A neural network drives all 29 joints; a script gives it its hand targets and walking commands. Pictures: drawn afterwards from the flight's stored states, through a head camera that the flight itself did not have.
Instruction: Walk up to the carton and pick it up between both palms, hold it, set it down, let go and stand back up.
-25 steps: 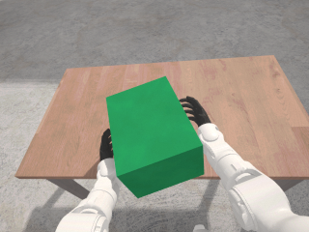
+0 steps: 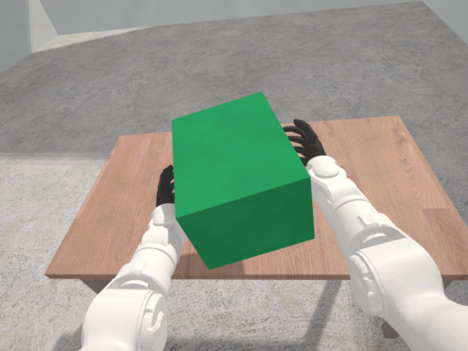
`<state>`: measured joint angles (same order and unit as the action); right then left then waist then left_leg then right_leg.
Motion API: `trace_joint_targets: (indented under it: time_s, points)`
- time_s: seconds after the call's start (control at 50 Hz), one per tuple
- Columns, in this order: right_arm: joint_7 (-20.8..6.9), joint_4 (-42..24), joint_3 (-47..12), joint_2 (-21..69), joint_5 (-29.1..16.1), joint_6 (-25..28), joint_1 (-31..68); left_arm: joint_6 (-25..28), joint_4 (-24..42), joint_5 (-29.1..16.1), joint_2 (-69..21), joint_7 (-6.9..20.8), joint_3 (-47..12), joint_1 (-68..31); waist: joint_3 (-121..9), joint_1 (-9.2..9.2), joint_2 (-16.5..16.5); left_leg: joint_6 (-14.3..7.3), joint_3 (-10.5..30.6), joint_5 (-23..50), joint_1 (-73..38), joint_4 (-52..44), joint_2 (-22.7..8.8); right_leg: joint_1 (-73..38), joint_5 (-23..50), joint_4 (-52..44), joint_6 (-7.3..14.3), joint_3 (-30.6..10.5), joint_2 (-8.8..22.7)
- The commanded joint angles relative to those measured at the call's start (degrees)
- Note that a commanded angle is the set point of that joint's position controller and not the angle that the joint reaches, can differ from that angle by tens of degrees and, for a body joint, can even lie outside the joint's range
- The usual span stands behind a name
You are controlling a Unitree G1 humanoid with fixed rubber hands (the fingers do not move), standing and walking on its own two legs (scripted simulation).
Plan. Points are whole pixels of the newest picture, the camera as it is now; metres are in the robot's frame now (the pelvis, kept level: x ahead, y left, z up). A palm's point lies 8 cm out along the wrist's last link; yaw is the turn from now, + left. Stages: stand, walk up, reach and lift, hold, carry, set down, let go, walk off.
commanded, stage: reach and lift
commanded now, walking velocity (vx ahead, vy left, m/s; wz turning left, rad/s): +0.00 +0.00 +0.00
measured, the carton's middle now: (237, 174) +0.43 +0.01 +0.09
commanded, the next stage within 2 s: none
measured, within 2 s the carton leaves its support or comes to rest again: neither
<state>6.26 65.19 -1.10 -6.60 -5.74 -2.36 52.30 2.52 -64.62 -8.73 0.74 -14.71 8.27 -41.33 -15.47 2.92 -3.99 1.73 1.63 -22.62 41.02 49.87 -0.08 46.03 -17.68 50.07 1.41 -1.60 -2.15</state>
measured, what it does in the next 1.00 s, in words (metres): stands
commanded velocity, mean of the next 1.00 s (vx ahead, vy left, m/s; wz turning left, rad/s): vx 0.00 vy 0.00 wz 0.00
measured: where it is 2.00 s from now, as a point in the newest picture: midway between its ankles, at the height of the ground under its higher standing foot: outside the picture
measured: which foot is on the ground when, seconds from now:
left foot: down 0.00-1.00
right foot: down 0.00-1.00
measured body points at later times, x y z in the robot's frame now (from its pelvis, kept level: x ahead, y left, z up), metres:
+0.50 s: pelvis +0.00 -0.02 +0.02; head -0.02 -0.07 +0.46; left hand +0.38 +0.15 +0.11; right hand +0.42 -0.14 +0.14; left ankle +0.02 +0.15 -0.69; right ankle +0.06 -0.09 -0.69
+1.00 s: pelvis +0.02 +0.01 +0.04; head -0.01 -0.03 +0.49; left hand +0.41 +0.18 +0.16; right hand +0.44 -0.10 +0.18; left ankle +0.02 +0.15 -0.69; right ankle +0.06 -0.09 -0.69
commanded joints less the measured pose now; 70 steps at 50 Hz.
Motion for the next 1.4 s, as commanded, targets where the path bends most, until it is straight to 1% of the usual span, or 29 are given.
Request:
trace_joint_targets:
  time_s: [0.0,0.06,0.16,0.22,0.32,0.36,0.44,0.5,0.54,0.64,0.74,0.84,0.9,0.96,1.04,1.14,1.26,1.32,1.38]
  points:
    - [-9.30,-14.72,-14.56,61.63,-0.17,-2.29,31.08,7.91,30.41,3.72,-36.05,8.42,-10.20,-66.63,-32.35,1.96,8.07,-0.37,-0.15,11.68,1.75,-14.99,4.54,-49.56,13.74,-11.68,-4.40,-4.38,0.70]
    - [-8.07,-16.91,-15.17,62.38,0.01,-2.99,29.86,7.80,30.38,3.59,-33.22,9.38,-9.25,-65.45,-33.34,1.94,9.95,-1.13,-0.36,10.87,2.18,-15.09,5.35,-52.29,13.68,-12.52,-5.28,-5.91,1.94]
    - [-6.54,-22.05,-16.63,62.79,-0.57,-3.63,30.97,7.25,32.42,2.62,-31.63,10.39,-10.13,-64.86,-34.48,2.12,10.83,-1.70,-0.17,10.80,1.95,-15.77,5.74,-55.16,13.74,-13.70,-6.23,-7.58,2.81]
    - [-5.89,-25.52,-18.44,63.12,-1.72,-4.29,31.49,6.57,35.16,1.86,-31.49,10.57,-11.56,-64.83,-34.44,2.56,11.11,-1.99,0.04,11.17,1.22,-16.33,5.93,-56.21,14.28,-14.33,-6.58,-8.01,2.90]
    - [-5.11,-30.83,-21.91,63.89,-4.34,-6.26,31.83,4.26,40.76,0.94,-31.84,10.37,-14.40,-65.05,-34.07,3.50,11.31,-2.47,0.21,11.54,-0.82,-17.71,6.17,-56.82,15.57,-15.42,-6.88,-7.70,2.54]
    - [-4.67,-31.96,-22.21,63.97,-4.94,-7.26,32.01,2.69,41.20,0.90,-31.77,10.51,-15.12,-64.71,-32.74,3.34,11.42,-2.72,0.21,10.81,-1.48,-18.59,6.24,-56.16,15.27,-16.32,-6.94,-7.24,2.34]
    - [-3.79,-32.08,-21.31,63.99,-5.21,-9.40,32.30,-0.48,39.76,1.42,-31.09,11.39,-14.98,-63.90,-28.32,2.73,11.80,-3.33,0.22,8.41,-2.52,-20.66,6.31,-54.24,12.61,-18.75,-7.00,-6.56,2.32]
    - [-3.20,-31.74,-20.17,64.18,-5.25,-10.85,32.77,-2.34,39.18,1.62,-30.67,12.19,-14.14,-64.26,-26.33,2.02,12.04,-3.72,0.21,7.57,-3.53,-22.06,6.37,-53.77,12.02,-20.23,-7.06,-6.09,2.45]
    - [-2.76,-31.76,-19.44,64.44,-5.37,-11.66,33.20,-3.22,39.33,1.51,-30.65,12.70,-13.69,-64.75,-26.09,1.41,12.08,-3.85,0.20,7.72,-4.24,-22.86,6.42,-54.15,12.98,-20.89,-7.16,-5.77,2.53]
    - [-1.62,-33.39,-18.73,64.69,-6.35,-13.24,34.23,-4.91,41.89,0.56,-32.00,13.47,-14.42,-65.51,-28.99,-0.45,11.25,-3.42,0.45,10.51,-6.63,-24.38,6.47,-56.54,19.08,-21.59,-7.40,-4.61,2.29]
    - [-0.37,-35.43,-18.75,62.80,-7.90,-14.93,32.82,-7.15,46.81,-0.40,-34.31,13.71,-17.44,-64.59,-32.15,-3.23,9.12,-1.84,1.13,14.87,-10.32,-25.22,6.30,-58.94,26.99,-21.78,-7.25,-3.04,1.60]
    - [1.04,-37.91,-19.00,59.57,-9.87,-17.10,30.97,-10.54,51.08,-0.86,-35.38,14.21,-20.32,-62.44,-31.96,-5.66,7.08,-0.25,1.75,18.50,-13.84,-26.10,5.92,-61.08,33.40,-22.31,-6.99,-1.99,1.18]
    - [1.66,-39.95,-19.10,57.20,-11.06,-18.19,30.77,-12.80,53.33,-1.14,-36.62,14.54,-22.53,-60.88,-30.68,-7.06,5.24,0.93,2.25,21.06,-16.06,-26.71,5.47,-61.82,36.66,-22.69,-6.54,-1.35,0.78]
    - [1.88,-42.49,-19.46,54.71,-12.28,-19.00,31.14,-14.92,55.31,-1.38,-37.95,14.64,-24.59,-59.36,-28.91,-8.03,3.49,2.10,2.86,24.05,-18.40,-27.02,4.93,-61.42,38.27,-23.16,-5.91,-0.80,0.29]
    - [1.49,-45.10,-20.04,52.02,-13.45,-19.99,31.37,-17.35,57.42,-1.46,-39.60,14.39,-26.15,-58.15,-26.57,-8.63,1.90,3.24,3.71,27.00,-21.36,-27.06,4.23,-58.89,37.35,-24.13,-4.91,-0.05,-0.38]
    - [0.76,-45.50,-19.86,49.49,-13.92,-21.04,31.45,-19.50,58.87,-1.39,-40.62,13.84,-27.08,-58.28,-25.04,-9.27,0.69,4.01,4.23,26.80,-23.42,-27.55,3.49,-56.03,33.80,-25.15,-3.79,0.41,-0.84]
    - [-0.12,-45.70,-18.71,48.39,-13.36,-21.63,33.67,-20.79,59.12,-2.53,-41.21,13.36,-28.24,-60.92,-25.94,-9.73,0.20,3.97,4.14,22.34,-23.32,-28.29,3.01,-53.81,28.71,-25.75,-2.91,0.55,-0.98]
    - [-0.53,-46.35,-18.38,49.18,-12.95,-21.62,35.88,-20.64,59.81,-3.70,-41.44,12.96,-29.09,-63.81,-27.64,-9.62,0.37,3.49,3.81,19.18,-22.34,-28.57,3.02,-53.02,25.91,-25.70,-2.79,0.35,-0.89]
    - [-0.89,-47.05,-18.35,50.53,-12.50,-21.64,38.30,-20.39,59.65,-4.70,-41.21,12.52,-29.28,-66.46,-28.73,-9.23,1.28,2.54,3.40,15.23,-20.54,-28.87,3.26,-52.31,22.86,-25.63,-2.87,-0.06,-0.67]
